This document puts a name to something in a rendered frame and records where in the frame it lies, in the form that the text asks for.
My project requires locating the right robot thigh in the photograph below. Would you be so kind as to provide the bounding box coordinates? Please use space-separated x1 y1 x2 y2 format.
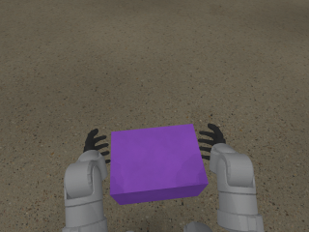
183 221 212 232

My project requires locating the carton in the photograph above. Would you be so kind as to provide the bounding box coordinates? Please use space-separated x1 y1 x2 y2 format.
109 124 209 205

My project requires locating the right robot forearm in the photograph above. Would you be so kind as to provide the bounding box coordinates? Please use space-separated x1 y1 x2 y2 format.
209 143 265 232

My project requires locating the right robot hand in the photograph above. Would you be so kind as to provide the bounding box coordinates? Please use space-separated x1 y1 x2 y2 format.
198 123 226 160

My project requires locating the left robot hand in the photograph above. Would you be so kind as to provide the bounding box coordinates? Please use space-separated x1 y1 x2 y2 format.
83 129 111 163

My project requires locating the left robot forearm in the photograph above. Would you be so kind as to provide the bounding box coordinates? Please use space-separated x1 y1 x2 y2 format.
62 150 108 232

